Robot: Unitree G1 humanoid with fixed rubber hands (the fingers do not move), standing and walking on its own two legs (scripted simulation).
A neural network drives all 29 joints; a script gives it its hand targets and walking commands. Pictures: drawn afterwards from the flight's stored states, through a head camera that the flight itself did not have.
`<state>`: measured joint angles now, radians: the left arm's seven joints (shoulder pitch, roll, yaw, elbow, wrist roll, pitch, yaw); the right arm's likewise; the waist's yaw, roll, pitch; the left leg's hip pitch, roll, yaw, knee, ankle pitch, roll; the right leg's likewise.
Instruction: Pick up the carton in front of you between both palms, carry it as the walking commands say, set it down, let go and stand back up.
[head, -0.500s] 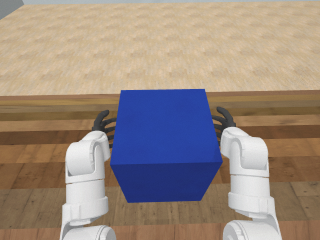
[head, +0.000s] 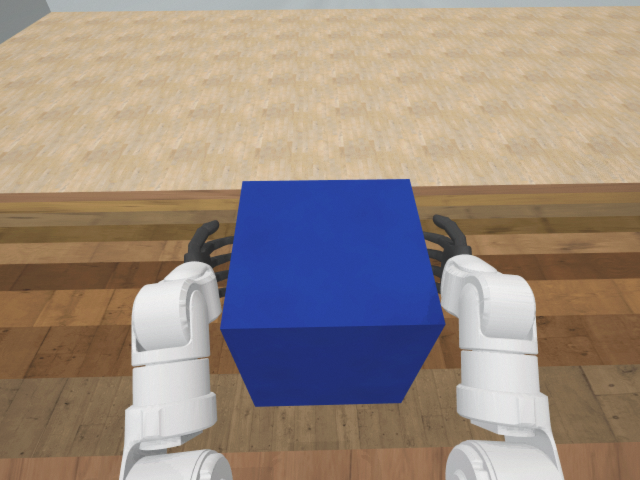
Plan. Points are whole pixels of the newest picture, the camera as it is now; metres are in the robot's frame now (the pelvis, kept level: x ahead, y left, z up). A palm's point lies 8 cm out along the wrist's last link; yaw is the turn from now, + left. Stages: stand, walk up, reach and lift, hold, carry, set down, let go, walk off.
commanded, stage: carry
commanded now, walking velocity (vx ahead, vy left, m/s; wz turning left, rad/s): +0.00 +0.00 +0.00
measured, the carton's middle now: (327, 300) +0.34 +0.00 +0.05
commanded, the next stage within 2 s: none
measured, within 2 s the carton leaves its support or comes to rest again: neither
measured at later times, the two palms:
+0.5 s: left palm (199, 280) +0.32 +0.15 +0.12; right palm (453, 273) +0.32 -0.15 +0.12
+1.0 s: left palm (198, 280) +0.32 +0.15 +0.12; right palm (452, 272) +0.32 -0.15 +0.12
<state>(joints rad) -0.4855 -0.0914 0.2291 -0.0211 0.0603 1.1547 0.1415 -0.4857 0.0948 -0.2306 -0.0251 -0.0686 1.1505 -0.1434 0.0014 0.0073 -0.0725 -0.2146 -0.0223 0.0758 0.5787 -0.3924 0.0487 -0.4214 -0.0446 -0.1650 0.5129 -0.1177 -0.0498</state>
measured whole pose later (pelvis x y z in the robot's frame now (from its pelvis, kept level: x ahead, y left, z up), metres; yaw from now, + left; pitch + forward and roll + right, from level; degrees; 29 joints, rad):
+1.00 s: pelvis +0.00 +0.00 +0.00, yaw +0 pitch +1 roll +0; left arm -0.49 -0.09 0.23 -0.02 0.06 1.16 0.14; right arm -0.49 0.09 -0.23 -0.02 -0.07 1.15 -0.14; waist 0.00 0.01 -0.07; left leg -0.22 -0.03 0.07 0.58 -0.39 0.05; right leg -0.42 -0.05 -0.17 0.51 -0.11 -0.05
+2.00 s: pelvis +0.07 -0.03 -0.01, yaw +1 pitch +3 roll -1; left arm -0.50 -0.11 0.23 0.01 0.08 1.14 0.14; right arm -0.49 0.06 -0.21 0.00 -0.04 1.14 -0.15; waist -0.01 0.04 -0.11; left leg -0.28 0.03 0.02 0.87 -0.50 0.02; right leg -0.43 0.03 -0.14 0.64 -0.25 -0.10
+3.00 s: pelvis +0.61 -0.02 -0.16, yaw -2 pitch +2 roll -2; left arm -0.56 -0.02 0.17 0.08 -0.05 1.16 0.19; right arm -0.49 0.12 -0.30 -0.04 -0.09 1.16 -0.14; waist 0.17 -0.01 -0.06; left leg -0.69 0.03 -0.05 1.20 -0.36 0.04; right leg -0.33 0.14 -0.11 0.82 -0.52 -0.15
